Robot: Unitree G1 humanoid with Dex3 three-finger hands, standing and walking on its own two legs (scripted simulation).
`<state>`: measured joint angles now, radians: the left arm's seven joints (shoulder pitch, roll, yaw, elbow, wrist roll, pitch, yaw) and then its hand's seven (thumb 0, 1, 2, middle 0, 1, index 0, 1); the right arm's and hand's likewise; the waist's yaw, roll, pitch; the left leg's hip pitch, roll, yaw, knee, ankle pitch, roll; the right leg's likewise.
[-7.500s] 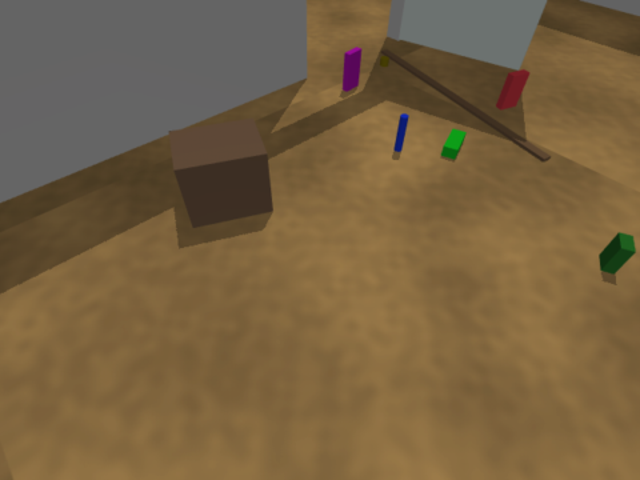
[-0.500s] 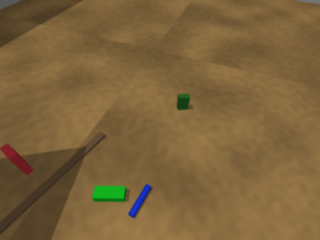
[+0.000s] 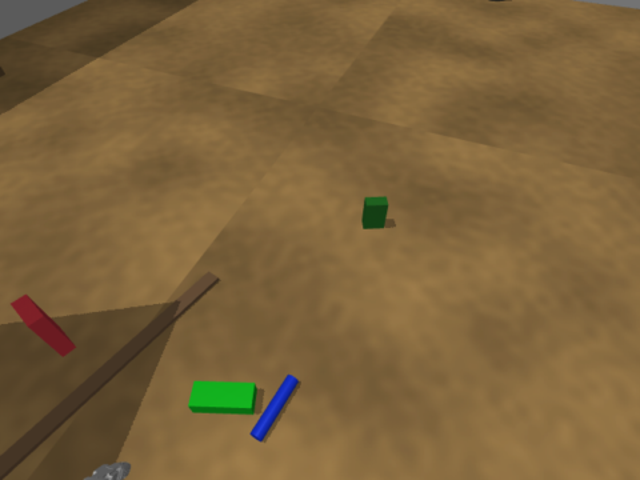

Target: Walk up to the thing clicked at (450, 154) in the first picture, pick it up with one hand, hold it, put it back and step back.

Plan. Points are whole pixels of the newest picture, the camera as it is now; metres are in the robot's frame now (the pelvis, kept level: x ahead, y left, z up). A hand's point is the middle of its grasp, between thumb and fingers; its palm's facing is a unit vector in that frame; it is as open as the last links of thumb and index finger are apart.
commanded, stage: walk up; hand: left
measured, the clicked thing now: (223, 397) +0.48 +0.31 -0.74
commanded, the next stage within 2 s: stand in 0.78 s
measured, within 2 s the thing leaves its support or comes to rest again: neither
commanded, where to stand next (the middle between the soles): +0.10 +0.02 m, yaw +1 degrees
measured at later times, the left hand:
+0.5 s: hand out of the picture +0.08 +0.28 -0.15, palm faces +0.02 -0.94 -0.35, open 7.4 cm
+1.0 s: hand out of the picture +0.09 +0.26 -0.15, palm faces +0.00 -0.94 -0.34, open 7.4 cm
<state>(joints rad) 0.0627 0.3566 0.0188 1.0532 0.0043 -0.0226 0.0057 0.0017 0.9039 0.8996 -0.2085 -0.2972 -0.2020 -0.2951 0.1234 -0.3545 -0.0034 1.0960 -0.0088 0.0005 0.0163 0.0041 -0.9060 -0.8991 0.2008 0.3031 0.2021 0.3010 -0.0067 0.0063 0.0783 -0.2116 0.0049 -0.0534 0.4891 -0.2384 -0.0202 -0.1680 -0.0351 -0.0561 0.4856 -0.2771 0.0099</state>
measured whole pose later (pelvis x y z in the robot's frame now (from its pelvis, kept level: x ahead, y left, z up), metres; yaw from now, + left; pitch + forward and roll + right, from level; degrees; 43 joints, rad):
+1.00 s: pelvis +0.01 +0.01 +0.01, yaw +1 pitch -2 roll +0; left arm 0.08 0.35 0.01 1.13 0.01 -0.01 0.00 0.00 0.91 0.90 -0.21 -0.30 -0.20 -0.29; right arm 0.06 -0.34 0.00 1.13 -0.01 -0.01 0.00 0.00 -0.91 -0.90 0.20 0.30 0.20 0.30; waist 0.00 0.00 0.07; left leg -0.14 -0.01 -0.06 0.32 -0.16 -0.01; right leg -0.09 -0.05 -0.07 0.32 -0.21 0.03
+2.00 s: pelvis +0.01 -0.01 +0.01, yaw +0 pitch -1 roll +0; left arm 0.11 0.35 0.00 1.13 0.01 -0.01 -0.01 0.00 0.91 0.90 -0.21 -0.30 -0.20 -0.29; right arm 0.11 -0.35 0.02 1.13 -0.01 -0.01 0.00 0.00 -0.91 -0.90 0.20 0.30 0.20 0.30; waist 0.00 0.00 0.05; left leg -0.14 0.02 -0.06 0.32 -0.16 -0.04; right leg -0.09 -0.02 -0.06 0.32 -0.20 0.00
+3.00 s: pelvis +0.02 -0.01 +0.01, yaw -1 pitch -1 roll +0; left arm 0.12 0.35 0.00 1.13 0.01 0.00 -0.01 0.00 0.91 0.90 -0.21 -0.30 -0.20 -0.29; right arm 0.11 -0.35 0.02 1.13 -0.01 -0.01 0.00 0.00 -0.91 -0.90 0.20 0.30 0.20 0.30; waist 0.00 0.00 0.06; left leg -0.12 0.03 -0.04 0.31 -0.17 -0.04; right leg -0.08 -0.02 -0.05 0.32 -0.21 0.00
